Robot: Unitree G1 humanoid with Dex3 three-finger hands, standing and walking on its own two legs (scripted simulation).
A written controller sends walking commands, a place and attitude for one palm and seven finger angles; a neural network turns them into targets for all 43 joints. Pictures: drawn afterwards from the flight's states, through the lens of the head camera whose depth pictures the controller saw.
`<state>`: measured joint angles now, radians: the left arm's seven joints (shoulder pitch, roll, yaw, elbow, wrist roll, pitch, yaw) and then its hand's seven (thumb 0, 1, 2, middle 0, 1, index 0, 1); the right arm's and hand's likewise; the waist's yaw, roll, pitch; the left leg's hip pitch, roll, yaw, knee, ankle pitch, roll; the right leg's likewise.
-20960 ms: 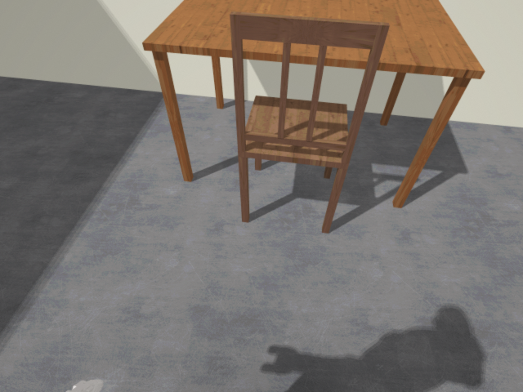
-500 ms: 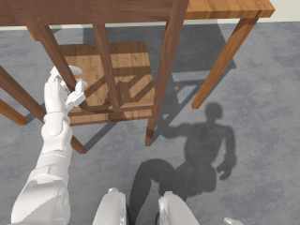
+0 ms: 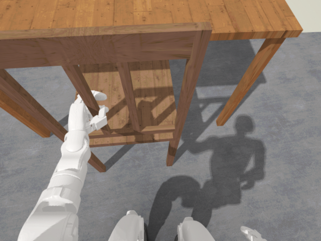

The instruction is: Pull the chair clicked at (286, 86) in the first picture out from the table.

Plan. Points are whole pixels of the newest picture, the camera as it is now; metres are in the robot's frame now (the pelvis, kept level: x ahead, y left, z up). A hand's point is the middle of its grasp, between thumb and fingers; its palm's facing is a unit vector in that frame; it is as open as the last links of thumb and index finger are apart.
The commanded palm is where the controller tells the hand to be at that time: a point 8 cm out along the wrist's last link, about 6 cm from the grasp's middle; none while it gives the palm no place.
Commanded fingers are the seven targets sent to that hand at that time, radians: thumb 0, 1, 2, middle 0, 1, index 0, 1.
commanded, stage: step backward, pulling the chair out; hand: left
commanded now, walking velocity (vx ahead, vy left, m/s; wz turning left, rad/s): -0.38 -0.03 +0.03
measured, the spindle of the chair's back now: (93, 106) +0.45 +0.17 +0.00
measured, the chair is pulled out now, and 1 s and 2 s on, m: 0.02 0.16 0.25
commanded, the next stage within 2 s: none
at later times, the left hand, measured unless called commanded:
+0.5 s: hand (110, 133) +0.37 +0.12 +0.00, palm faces +0.02 -0.99 -0.13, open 5.3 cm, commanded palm +0.36 +0.17 +0.00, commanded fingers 0.00 0.90 0.90 -0.50 -1.45 -0.50 -1.45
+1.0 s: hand (109, 167) +0.29 +0.11 +0.00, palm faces +0.00 -0.99 -0.15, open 5.4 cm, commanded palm +0.30 +0.17 +0.00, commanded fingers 0.00 0.90 0.90 -0.50 -1.45 -0.50 -1.45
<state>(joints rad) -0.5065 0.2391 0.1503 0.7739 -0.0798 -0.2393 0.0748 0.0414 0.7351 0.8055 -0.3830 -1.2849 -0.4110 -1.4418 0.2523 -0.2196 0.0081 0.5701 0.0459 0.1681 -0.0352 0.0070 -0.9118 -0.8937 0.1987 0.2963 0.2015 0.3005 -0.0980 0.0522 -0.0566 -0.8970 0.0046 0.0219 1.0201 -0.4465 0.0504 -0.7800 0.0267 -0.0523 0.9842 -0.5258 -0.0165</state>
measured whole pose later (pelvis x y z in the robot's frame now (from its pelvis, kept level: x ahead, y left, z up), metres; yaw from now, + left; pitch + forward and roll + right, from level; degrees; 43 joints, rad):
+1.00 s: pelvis -0.08 -0.01 +0.05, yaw +0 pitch +3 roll -1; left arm -0.55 0.17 0.02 1.10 -0.08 -0.21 0.08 0.06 0.68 0.79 -0.30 -1.16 -0.50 -1.44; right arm 0.22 -0.26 0.00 0.75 0.04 -0.06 -0.13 0.01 -0.91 -0.89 0.20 0.30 0.20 0.30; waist -0.05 0.03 0.12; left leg -0.51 0.00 0.04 0.59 -0.14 0.04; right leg -0.44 0.02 -0.05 0.63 -0.25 -0.02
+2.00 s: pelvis -0.18 +0.00 +0.05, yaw +3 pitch +2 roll +0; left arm -0.60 0.16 0.02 1.06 -0.05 -0.22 0.08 0.04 0.67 0.79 -0.28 -1.23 -0.50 -1.44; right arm 0.22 -0.23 -0.02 0.76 0.03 -0.03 -0.12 0.01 -0.91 -0.89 0.20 0.30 0.20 0.30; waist -0.06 0.01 0.19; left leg -0.40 0.05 -0.02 0.67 -0.31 -0.05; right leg -0.49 -0.02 -0.04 0.60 -0.15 -0.01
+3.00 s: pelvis -0.29 +0.01 +0.05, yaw +2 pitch +2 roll -1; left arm -0.62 0.21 0.08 1.05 -0.04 -0.18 0.11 0.05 0.68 0.77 -0.28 -1.23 -0.50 -1.44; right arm 0.16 -0.27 -0.02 0.75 0.03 -0.02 -0.13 0.01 -0.91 -0.89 0.20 0.30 0.21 0.30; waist -0.11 0.01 0.22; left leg -0.43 0.05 0.01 0.66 -0.24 -0.03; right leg -0.45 -0.03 -0.01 0.58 -0.16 0.03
